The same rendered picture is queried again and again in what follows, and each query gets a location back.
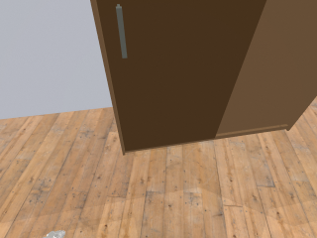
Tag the wardrobe door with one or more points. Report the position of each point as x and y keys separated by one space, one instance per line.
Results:
x=279 y=70
x=183 y=60

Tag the handle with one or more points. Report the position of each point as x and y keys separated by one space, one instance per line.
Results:
x=121 y=29

